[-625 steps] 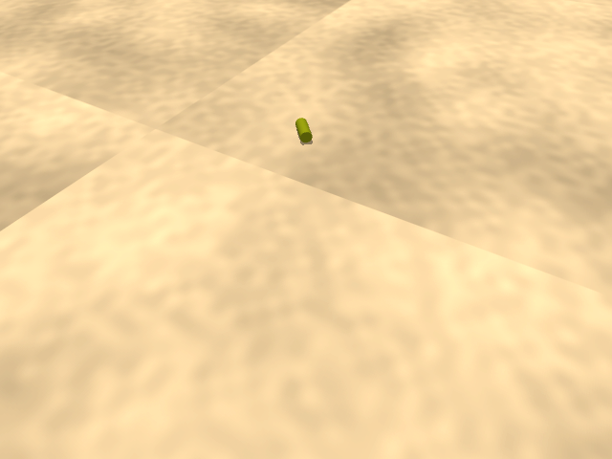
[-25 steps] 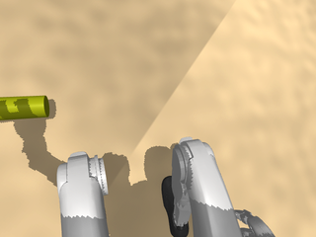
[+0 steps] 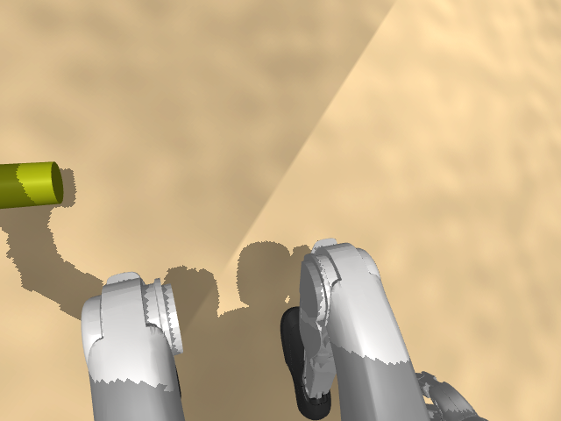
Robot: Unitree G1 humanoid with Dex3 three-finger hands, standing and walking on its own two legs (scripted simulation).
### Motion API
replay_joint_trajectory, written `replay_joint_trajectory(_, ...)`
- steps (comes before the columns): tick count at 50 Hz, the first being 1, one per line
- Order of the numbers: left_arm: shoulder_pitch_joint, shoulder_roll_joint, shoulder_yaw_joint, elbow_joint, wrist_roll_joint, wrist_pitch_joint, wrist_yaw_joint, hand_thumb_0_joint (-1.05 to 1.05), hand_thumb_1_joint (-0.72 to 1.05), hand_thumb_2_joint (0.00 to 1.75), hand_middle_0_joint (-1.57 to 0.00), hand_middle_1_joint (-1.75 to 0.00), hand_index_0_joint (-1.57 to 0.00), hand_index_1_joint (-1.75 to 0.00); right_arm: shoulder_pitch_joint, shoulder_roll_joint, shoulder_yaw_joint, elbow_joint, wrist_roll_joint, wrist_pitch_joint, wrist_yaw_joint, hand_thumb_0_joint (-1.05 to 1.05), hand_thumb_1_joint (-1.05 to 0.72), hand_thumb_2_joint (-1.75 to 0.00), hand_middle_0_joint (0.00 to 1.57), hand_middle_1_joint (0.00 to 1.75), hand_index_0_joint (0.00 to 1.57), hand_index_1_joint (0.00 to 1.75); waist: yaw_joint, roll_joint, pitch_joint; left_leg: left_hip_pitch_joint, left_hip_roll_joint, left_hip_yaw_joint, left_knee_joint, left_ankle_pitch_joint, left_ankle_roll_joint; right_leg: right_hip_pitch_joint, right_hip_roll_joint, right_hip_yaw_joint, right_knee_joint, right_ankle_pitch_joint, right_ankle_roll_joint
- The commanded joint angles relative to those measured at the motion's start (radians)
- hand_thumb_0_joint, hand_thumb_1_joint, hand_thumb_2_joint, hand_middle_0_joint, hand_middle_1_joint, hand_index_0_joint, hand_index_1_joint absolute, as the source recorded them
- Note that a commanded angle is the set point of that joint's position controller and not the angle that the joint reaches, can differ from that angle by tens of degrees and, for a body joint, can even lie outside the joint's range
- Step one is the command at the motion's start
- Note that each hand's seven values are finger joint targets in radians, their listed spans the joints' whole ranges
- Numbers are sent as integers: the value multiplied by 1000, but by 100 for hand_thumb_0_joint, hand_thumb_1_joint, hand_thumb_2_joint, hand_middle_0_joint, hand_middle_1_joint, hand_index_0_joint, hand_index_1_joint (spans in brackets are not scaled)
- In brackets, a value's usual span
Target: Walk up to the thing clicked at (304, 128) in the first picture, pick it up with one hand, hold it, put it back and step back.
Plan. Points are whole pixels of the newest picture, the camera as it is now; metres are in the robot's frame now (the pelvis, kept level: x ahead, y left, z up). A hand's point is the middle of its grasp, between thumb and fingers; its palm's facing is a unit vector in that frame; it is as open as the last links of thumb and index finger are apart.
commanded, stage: rise first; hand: left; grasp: from above
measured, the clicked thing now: (1, 186) +0.48 +0.37 -0.28
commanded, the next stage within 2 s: none
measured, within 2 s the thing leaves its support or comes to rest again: neither
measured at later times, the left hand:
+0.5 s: hand out of the picture +0.42 +0.41 -0.17, palm faces -0.45 -0.11 -0.88, open 14.0 cm
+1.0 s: hand out of the picture +0.42 +0.41 -0.17, palm faces -0.45 -0.11 -0.89, open 14.0 cm
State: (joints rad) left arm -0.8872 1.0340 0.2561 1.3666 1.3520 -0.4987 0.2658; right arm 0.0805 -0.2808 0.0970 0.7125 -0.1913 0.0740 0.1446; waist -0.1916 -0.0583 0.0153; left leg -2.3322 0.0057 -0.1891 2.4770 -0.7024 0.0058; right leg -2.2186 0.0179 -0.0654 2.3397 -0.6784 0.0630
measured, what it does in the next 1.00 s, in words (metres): stands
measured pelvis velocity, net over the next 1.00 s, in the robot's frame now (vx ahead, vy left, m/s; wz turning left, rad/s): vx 0.00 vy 0.00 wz -0.03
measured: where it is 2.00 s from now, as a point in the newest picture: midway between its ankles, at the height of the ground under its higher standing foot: (240, 403)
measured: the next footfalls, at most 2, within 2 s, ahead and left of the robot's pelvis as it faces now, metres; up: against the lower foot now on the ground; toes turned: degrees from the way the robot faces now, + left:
none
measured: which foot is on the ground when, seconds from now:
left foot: down 0.00-1.00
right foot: down 0.00-1.00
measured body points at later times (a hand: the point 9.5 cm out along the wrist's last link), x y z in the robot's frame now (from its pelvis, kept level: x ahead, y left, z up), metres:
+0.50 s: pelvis +0.00 +0.00 -0.01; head +0.24 +0.12 +0.35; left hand +0.44 +0.41 -0.12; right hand +0.09 -0.27 -0.09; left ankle +0.07 +0.12 -0.29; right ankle +0.11 -0.14 -0.28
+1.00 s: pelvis +0.00 +0.00 -0.01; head +0.24 +0.13 +0.35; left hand +0.44 +0.41 -0.12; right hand +0.09 -0.27 -0.09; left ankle +0.07 +0.12 -0.29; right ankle +0.11 -0.14 -0.28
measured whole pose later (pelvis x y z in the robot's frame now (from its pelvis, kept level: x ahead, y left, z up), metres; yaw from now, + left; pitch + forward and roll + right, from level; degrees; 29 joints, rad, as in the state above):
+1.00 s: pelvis +0.00 +0.00 -0.01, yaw -1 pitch +30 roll -14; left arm -0.93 1.07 0.25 1.43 1.38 -0.48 0.32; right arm 0.08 -0.28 0.13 0.70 -0.19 0.05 0.16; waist -0.22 -0.08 0.04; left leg -2.36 0.00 -0.21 2.52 -0.71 0.02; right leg -2.23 0.03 -0.08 2.36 -0.68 0.06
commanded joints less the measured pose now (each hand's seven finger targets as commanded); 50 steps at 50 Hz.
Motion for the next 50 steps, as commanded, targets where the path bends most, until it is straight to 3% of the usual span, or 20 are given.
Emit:
replay_joint_trajectory(1, -244, 348, 52, -146, -32, -6, 43, 0, -52, 98, -6, -102, -7, -101, 179, -282, -79, -7, -4, 8, -17, 0, -90, -90, 20, 30, 20, 30, 12, 428, -684, 628, 4, 77, -288, 258, 10, 196, 29, -118, -172, 202, -87)
replay_joint_trajectory(3, -246, 352, 52, -133, -26, -10, 45, 0, -50, 97, -7, -102, -8, -100, 182, -281, -74, -8, -7, 11, -15, 0, -90, -90, 20, 30, 20, 30, 3, 411, -690, 607, -1, 92, -267, 271, 17, 223, 33, -114, -181, 219, -85)
replay_joint_trajectory(8, -270, 361, 50, -107, -27, -18, 59, 0, -50, 97, -7, -102, -8, -101, 161, -283, -66, -9, -7, 8, -16, 0, -90, -90, 20, 30, 20, 30, 1, 398, -642, 554, -2, 92, -274, 160, 18, 199, 35, -115, -190, 141, -88)
replay_joint_trajectory(11, -263, 360, 47, -106, -19, -15, 66, 0, -60, 106, -6, -98, -4, -101, 167, -282, -64, -6, -5, 6, -15, 0, -91, -90, 20, 30, 20, 30, 1, 399, -648, 568, -2, 91, -272, 187, 17, 202, 35, -115, -186, 159, -88)
replay_joint_trajectory(14, -265, 353, 41, -95, -12, -10, 75, 0, -53, 100, -7, -101, -7, -101, 177, -282, -63, -4, -9, 3, -13, 0, -91, -90, 20, 30, 20, 30, -9, 400, -663, 581, -2, 93, -253, 241, 20, 218, 36, -116, -181, 200, -85)
replay_joint_trajectory(18, -291, 348, 33, -97, -12, -6, 78, 0, -51, 98, -9, -100, -9, -100, 177, -290, -62, -1, -8, 1, -11, 0, -91, -90, 20, 30, 20, 30, -20, 418, -651, 584, 1, 77, -270, 223, 15, 197, 34, -127, -173, 188, -84)
replay_joint_trajectory(27, -291, 351, 32, -89, -1, 9, 91, 0, -52, 98, -8, -102, -8, -101, 178, -286, -59, -9, -5, -9, -5, 0, -91, -90, 20, 30, 20, 30, -16, 448, -649, 595, 2, 72, -276, 218, 10, 184, 34, -128, -165, 184, -87)
replay_joint_trajectory(38, -291, 358, 33, -84, -5, 8, 89, 0, -53, 99, -8, -102, -8, -102, 183, -290, -50, -5, -8, -15, 0, 0, -91, -90, 20, 30, 20, 30, -25, 437, -660, 614, 4, 65, -257, 272, 12, 197, 37, -130, -161, 217, -85)
replay_joint_trajectory(40, -279, 365, 41, -68, -5, 11, 91, 0, -53, 99, -8, -101, -8, -101, 180, -289, -51, -8, -4, -17, 0, 0, -91, -90, 20, 30, 20, 30, -17, 439, -642, 598, 3, 73, -253, 253, 12, 196, 36, -125, -163, 207, -86)
replay_joint_trajectory(44, -295, 367, 39, -83, -3, 9, 91, 0, -53, 100, -8, -102, -8, -102, 184, -294, -50, -9, -5, -15, 0, 0, -91, -90, 20, 30, 20, 30, -29, 435, -654, 598, 3, 71, -252, 255, 13, 206, 38, -132, -164, 210, -84)
replay_joint_trajectory(46, -290, 384, 47, -98, -3, 11, 90, 0, -54, 101, -8, -102, -7, -102, 179, -295, -51, -10, -3, -16, 0, 0, -91, -90, 20, 30, 20, 30, -15, 464, -671, 616, 4, 71, -254, 266, 10, 203, 37, -128, -157, 216, -85)
replay_joint_trajectory(50, -302, 355, 27, -76, -11, 14, 86, 0, -53, 99, -7, -103, -8, -103, 175, -292, -51, -14, 0, -19, 1, 0, -91, -90, 20, 30, 20, 30, -35, 446, -615, 566, 3, 69, -260, 213, 10, 185, 36, -131, -160, 188, -86)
